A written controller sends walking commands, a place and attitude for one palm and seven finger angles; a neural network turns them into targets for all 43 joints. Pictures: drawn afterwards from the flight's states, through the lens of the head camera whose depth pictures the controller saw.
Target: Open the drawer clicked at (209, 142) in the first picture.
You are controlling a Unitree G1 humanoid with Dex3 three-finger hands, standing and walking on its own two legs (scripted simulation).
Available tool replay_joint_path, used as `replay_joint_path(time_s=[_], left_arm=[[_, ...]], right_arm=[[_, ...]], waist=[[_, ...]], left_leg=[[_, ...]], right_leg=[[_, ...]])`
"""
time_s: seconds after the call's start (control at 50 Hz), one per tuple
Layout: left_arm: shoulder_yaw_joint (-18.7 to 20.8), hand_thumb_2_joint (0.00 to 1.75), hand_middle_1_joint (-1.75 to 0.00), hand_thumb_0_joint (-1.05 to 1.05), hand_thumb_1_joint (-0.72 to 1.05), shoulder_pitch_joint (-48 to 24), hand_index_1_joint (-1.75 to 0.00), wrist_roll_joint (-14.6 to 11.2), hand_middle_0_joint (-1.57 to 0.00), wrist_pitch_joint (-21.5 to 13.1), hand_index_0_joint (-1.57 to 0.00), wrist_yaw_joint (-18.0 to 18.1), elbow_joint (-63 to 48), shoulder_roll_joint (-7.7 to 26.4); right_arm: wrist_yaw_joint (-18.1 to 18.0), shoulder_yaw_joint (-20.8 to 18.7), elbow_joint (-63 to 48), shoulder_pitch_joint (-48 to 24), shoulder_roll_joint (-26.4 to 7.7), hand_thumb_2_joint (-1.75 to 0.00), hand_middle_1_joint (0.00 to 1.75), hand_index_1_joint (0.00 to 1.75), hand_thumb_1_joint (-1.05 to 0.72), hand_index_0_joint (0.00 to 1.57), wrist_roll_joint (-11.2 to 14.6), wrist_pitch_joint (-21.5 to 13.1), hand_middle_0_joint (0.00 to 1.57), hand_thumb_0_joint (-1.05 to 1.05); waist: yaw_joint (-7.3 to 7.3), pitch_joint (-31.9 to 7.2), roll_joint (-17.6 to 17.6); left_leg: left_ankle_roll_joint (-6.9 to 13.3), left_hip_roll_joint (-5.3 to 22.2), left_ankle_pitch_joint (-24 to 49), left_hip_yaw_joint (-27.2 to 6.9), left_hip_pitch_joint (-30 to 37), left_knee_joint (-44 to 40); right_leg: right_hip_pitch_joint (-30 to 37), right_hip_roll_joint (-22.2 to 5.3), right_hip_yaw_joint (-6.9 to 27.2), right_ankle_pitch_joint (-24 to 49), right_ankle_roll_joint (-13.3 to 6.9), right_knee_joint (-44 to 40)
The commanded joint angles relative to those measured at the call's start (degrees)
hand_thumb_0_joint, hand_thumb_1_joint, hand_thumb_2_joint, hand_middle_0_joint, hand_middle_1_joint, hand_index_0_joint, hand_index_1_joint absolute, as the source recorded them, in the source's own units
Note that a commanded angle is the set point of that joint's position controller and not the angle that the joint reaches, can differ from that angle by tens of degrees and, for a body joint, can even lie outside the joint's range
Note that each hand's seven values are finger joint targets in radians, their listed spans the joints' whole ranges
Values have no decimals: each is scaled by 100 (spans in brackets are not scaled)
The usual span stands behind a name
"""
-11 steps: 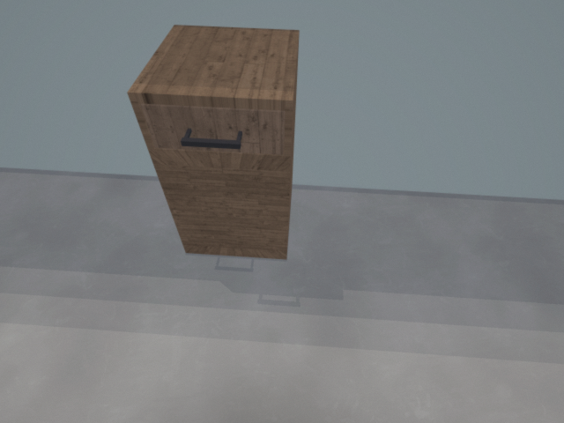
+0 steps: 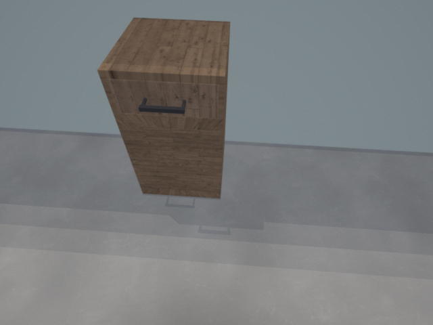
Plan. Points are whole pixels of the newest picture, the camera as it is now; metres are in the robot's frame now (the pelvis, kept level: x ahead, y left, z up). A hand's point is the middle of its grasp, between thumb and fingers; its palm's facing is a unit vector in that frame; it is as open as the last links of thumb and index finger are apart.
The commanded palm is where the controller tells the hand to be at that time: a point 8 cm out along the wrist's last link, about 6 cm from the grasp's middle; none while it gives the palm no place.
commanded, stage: stand and wait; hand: left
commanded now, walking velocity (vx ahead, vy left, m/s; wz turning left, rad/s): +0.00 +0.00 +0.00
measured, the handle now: (163, 105) +0.82 +0.24 -0.12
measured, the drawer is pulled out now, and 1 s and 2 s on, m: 0.00 0.00 0.00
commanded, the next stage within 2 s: look at it before walking up in 0.06 s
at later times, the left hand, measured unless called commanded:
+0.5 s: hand out of the picture -0.01 +0.17 -0.17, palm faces +0.05 -0.98 -0.20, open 7.4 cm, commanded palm none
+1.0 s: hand out of the picture -0.02 +0.17 -0.19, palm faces +0.12 -0.98 -0.16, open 7.4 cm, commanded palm none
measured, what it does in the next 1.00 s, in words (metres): stands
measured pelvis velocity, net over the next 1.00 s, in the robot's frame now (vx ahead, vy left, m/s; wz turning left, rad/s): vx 0.04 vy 0.01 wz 0.04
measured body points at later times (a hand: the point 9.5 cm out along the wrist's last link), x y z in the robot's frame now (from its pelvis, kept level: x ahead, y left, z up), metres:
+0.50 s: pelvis +0.00 +0.00 +0.00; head +0.01 +0.00 +0.45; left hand -0.02 +0.22 -0.16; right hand +0.00 -0.22 -0.16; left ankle +0.05 +0.14 -0.74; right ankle -0.07 -0.08 -0.74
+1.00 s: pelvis +0.04 +0.01 -0.01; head +0.04 +0.02 +0.44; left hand -0.02 +0.22 -0.18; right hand +0.01 -0.21 -0.17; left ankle +0.06 +0.13 -0.74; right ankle -0.07 -0.08 -0.74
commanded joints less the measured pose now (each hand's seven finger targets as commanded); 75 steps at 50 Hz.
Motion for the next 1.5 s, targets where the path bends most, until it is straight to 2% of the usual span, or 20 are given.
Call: replay_joint_path(time_s=[0.0, 0.72, 0.78, 0.84, 0.92, 0.96, 0.98, 1.0, 1.02, 1.06, 1.14, 1.26, 1.28, 1.3, 1.32, 1.34, 1.36, 1.4, 1.44, 1.48], left_arm=[[104, 90, -30, 0, 90, 557, -30, -5, -20, -74, -20, 50, -67, 587], [121, 90, -30, 0, 90, 367, -30, -8, -20, -83, -20, 19, -97, 787], [108, 90, -30, 0, 90, 551, -30, 9, -20, -42, -20, 18, 1, 594], [206, 90, -30, 0, 90, 646, -30, 59, -20, -30, -20, -37, -39, 777], [282, 90, -30, 0, 90, 840, -30, 112, -20, -163, -20, -61, -55, 821], [283, 90, -30, 0, 90, 761, -30, 97, -20, -193, -20, -77, -73, 788], [272, 90, -30, 0, 90, 710, -30, 59, -20, -204, -20, -113, -160, 675], [238, 90, -30, 0, 90, 486, -30, 21, -20, -234, -20, -126, -385, 465], [221, 90, -30, 0, 90, -151, -30, 20, -20, -284, -20, -118, -645, 518], [209, 90, -30, 0, 90, -559, -30, 45, -20, -259, -20, -166, -799, 409], [231, 90, -30, 0, 90, -122, -30, 77, -20, -104, -20, -318, -809, 161], [307, 90, -30, 0, 90, 213, -30, 105, -20, -148, -20, -336, -626, 315], [368, 90, -30, 0, 90, 562, -30, 110, -20, -183, -20, -311, -513, 508], [447, 90, -30, 0, 90, 1149, -30, 147, -20, -258, -20, -263, -370, 931], [536, 90, -30, 0, 90, 1518, -30, 106, -20, -257, -20, -183, -303, 1469], [505, 90, -30, 0, 90, 1236, -30, 69, -20, -230, -20, -123, -398, 1413], [472, 90, -30, 0, 90, 730, -30, 79, -20, -225, -20, -66, -523, 1193], [364, 90, -30, 0, 90, 155, -30, 131, -20, -288, -20, -48, -666, 764], [348, 90, -30, 0, 90, 115, -30, 144, -20, -366, -20, -74, -610, 719], [367, 90, -30, 0, 90, 222, -30, 145, -20, -400, -20, -107, -503, 782]], right_arm=[[-19, -94, -101, 405, -512, -90, 30, 30, -90, 20, -25, -35, 20, 0], [-10, -89, -105, 264, -731, -90, 30, 30, -90, 20, -25, -58, 20, 0], [36, -62, -6, 479, -475, -90, 30, 30, -90, 20, -81, 3, 20, 0], [121, -106, -188, 269, -409, -90, 30, 30, -90, 20, -117, 15, 20, 0], [184, -166, -477, -23, -364, -90, 30, 30, -90, 20, -99, -86, 20, 0], [176, -196, -320, 612, -381, -90, 30, 30, -90, 20, -97, -163, 20, 0], [144, -243, -60, 1460, -615, -90, 30, 30, -90, 20, -138, -226, 20, 0], [104, -322, 202, 2253, -948, -90, 30, 30, -90, 20, -193, -284, 20, 0], [44, -267, 293, 2620, -942, -90, 30, 30, -90, 20, -178, -268, 20, 0], [52, -229, 42, 1916, -680, -90, 30, 30, -90, 20, -147, -295, 20, 0], [61, -207, -184, 1035, -652, -90, 30, 30, -90, 20, -116, -416, 20, 0], [134, -300, -171, 944, -720, -90, 30, 30, -90, 20, -112, -247, 20, 0], [144, -294, -173, 960, -607, -90, 30, 30, -90, 20, -95, -229, 20, 0], [184, -253, -268, 940, -327, -90, 30, 30, -90, 20, -32, -229, 20, 0], [250, -213, -517, 819, -116, -90, 30, 30, -90, 20, -14, -204, 20, 0], [267, -263, -598, 567, -360, -90, 30, 30, -90, 20, -74, -164, 20, 0], [292, -317, -611, 387, -341, -90, 30, 30, -90, 20, -72, -129, 20, 0], [317, -303, -520, 460, -246, -90, 30, 30, -90, 20, -123, -99, 20, 0], [347, -252, -468, 556, -67, -90, 30, 30, -90, 20, -92, -77, 20, 0], [369, -220, -501, 518, 5, -90, 30, 30, -90, 20, -62, -121, 20, 0]], waist=[[-3, 98, -13], [-1, 53, 5], [2, 179, -109], [128, 809, -748], [144, 942, -500], [-180, 594, -194], [-478, 147, 537], [-649, -174, 1831], [-798, -53, 1708], [-446, 611, 126], [56, 363, 919], [271, 101, 383], [415, 71, 2], [701, -107, -1064], [756, -242, -2211], [620, -12, -1583], [400, 214, -1385], [85, 227, -905], [-28, 112, -721], [5, -77, -585]], left_leg=[[342, 379, 1141, -203, 543, -158], [340, 425, 1103, -249, 621, -311], [287, 258, -50, -58, 317, -82], [222, 36, -933, 385, -744, 800], [219, 249, -1259, 660, -1238, 1193], [385, 150, -736, 864, 68, 367], [697, 453, 152, 247, 1412, 48], [1322, 1595, 814, -1497, 2193, -509], [1655, 2192, 804, -2388, 1981, -1196], [1659, 2309, -456, -2179, 801, -1546], [1159, 1466, -957, -492, -152, -1840], [837, 1046, -1953, 122, -720, -971], [695, 793, -2088, 298, -1026, -304], [451, 153, -2092, 870, -1698, 1333], [343, -129, -2695, 965, -2315, 3042], [347, 174, -2420, 437, -2451, 3925], [369, 376, -2008, 255, -2445, 4244], [300, 625, -1326, 158, -1878, 3775], [242, 592, -1060, 388, -1304, 2866], [249, 425, -993, 622, -971, 1807]], right_leg=[[-774, -779, 435, 1627, 34, -626], [-726, -774, 464, 1429, 19, -702], [-741, -812, 549, -15, -69, -826], [-814, -1389, 1251, -1312, -461, -1319], [-366, -1807, 1328, 683, -858, -877], [-792, -1443, 670, 1895, -635, 145], [-1593, -853, 96, 2057, -343, 1467], [-2729, -165, -519, 224, -46, 3180], [-3334, -137, -98, -1281, -90, 4356], [-3664, -702, 372, -770, -128, 4688], [-2714, -886, 60, 121, 104, 3236], [-803, -383, -649, 561, 287, 1150], [-241, -488, -415, 323, 233, 739], [414, -1401, 1005, -715, -94, -97], [480, -2636, 2988, -1689, -647, -1398], [-88, -2752, 3412, -2511, -945, -1707], [-770, -2661, 3247, -2869, -950, -1774], [-1528, -2363, 2026, -1497, -762, -1618], [-1624, -2087, 1169, -330, -683, -1566], [-1226, -1888, 794, 500, -725, -1372]])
